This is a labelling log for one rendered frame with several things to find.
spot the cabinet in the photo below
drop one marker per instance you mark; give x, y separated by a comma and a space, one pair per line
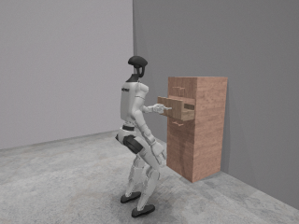
194, 147

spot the right robot thigh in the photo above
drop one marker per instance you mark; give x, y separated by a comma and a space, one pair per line
138, 145

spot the right robot forearm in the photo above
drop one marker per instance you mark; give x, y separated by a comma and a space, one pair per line
143, 128

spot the right robot hand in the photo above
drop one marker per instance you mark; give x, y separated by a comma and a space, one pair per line
156, 150

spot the robot torso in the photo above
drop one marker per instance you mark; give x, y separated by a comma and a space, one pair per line
127, 99

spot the left robot forearm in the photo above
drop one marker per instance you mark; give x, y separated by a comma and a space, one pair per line
148, 109

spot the right robot upper arm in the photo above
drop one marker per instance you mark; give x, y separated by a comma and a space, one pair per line
141, 91

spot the drawer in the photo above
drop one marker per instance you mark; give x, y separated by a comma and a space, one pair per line
179, 110

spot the left robot hand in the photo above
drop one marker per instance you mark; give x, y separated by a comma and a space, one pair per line
158, 108

